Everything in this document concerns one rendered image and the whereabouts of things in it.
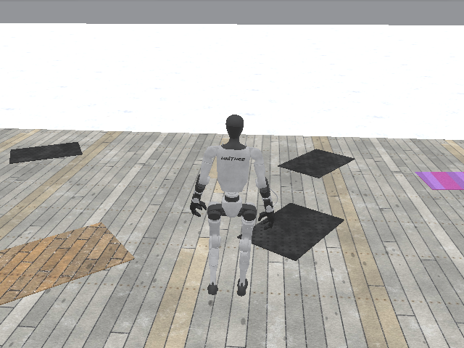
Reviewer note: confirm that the robot right forearm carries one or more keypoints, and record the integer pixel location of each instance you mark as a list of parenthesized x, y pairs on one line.
[(266, 197)]

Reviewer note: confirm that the robot right hand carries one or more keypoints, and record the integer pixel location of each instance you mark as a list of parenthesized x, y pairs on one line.
[(270, 219)]

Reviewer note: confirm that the robot left forearm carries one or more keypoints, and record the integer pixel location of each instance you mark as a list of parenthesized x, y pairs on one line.
[(198, 191)]

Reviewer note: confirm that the robot left shin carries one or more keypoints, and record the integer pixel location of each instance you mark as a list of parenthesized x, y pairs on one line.
[(213, 261)]

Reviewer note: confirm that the robot left hand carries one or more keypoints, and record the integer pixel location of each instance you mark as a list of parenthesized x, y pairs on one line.
[(199, 206)]

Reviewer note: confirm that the right robot upper arm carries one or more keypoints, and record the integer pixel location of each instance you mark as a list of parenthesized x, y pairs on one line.
[(259, 167)]

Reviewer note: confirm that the left robot upper arm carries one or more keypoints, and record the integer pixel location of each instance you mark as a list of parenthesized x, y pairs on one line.
[(207, 161)]

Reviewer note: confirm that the robot head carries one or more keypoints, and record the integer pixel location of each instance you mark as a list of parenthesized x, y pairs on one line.
[(234, 126)]

